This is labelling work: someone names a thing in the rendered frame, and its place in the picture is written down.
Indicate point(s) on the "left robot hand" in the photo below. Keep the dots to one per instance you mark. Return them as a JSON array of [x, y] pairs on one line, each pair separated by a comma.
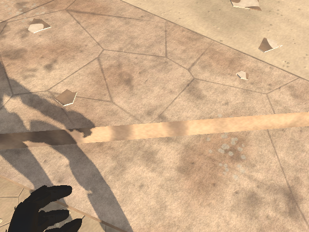
[[27, 216]]

